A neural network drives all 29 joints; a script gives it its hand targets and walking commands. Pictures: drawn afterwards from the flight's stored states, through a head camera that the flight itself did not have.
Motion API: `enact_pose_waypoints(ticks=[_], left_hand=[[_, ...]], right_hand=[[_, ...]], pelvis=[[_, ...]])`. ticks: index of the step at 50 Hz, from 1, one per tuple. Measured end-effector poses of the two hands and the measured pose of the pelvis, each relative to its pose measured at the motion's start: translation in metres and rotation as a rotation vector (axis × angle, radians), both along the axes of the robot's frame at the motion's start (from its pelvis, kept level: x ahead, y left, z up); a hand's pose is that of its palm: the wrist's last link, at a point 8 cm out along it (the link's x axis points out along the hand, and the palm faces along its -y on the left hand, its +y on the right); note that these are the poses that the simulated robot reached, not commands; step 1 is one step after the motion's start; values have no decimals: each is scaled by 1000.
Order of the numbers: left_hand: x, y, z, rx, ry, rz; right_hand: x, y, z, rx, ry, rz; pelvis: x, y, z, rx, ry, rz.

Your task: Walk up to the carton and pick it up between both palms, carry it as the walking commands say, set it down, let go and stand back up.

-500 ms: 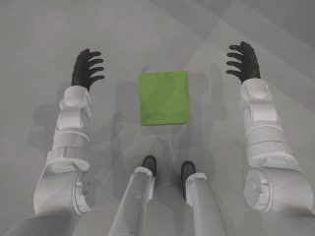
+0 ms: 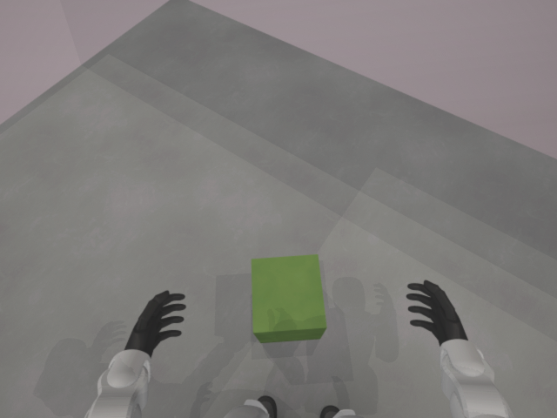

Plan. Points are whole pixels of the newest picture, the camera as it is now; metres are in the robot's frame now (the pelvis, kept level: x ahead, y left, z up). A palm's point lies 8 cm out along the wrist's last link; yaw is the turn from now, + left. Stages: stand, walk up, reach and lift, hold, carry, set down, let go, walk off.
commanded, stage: let go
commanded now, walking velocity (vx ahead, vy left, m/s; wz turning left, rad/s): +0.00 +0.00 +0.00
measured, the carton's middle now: (287, 301) +0.41 +0.04 -0.63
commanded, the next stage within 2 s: stand in 0.62 s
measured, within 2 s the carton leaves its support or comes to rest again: neither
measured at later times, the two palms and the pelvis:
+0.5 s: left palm (141, 375) +0.18 +0.22 -0.05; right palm (498, 396) +0.18 -0.25 -0.05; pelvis +0.02 -0.02 +0.02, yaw +0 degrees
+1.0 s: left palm (99, 409) +0.13 +0.28 -0.08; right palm out of the picture +0.13 -0.28 -0.07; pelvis +0.01 +0.00 +0.01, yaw +0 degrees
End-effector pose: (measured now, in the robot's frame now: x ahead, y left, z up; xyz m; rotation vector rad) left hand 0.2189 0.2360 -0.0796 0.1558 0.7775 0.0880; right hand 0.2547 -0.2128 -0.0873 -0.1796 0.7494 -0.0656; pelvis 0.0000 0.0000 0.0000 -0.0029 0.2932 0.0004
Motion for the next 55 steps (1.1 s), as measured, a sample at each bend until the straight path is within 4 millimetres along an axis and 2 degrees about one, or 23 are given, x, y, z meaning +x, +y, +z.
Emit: enact_pose_waypoints(ticks=[5, 10, 18, 26, 32, 38, 43, 47, 55], left_hand=[[-30, -3, 17, 8, 7, 12], [-46, -8, 27, 4, 8, 10], [-43, -18, 30, -3, 10, -16], [-41, -19, 33, 7, 7, -18], [-46, -11, 30, 30, 26, 2], [-59, 21, 17, 103, 31, 62], [-72, 37, 9, 134, 71, 83], [-80, 41, 3, 140, 104, 84], [-92, 42, -4, 136, 151, 78]], right_hand=[[-34, -13, 16, 2, 13, 1], [-59, -24, 27, 3, 27, -1], [-74, -35, 37, 8, 33, -5], [-77, -32, 38, 10, 36, 0], [-84, -32, 34, -10, 39, -11], [-99, -60, 25, -119, 76, -75], [-110, -74, 25, -170, 104, -110], [-116, -75, 23, -182, 129, -122], [-128, -65, 14, -167, 175, -123]], pelvis=[[10, -5, 10, 5, -115, 5], [16, -10, 15, 11, -215, 9], [17, -16, 16, 13, -321, 10], [15, -16, 15, 13, -365, 7], [12, -13, 13, 11, -373, 7], [14, -9, 11, 2, -335, 7], [15, -5, 12, -2, -326, 4], [15, -2, 12, -4, -326, 4], [13, 3, 13, -5, -332, 4]])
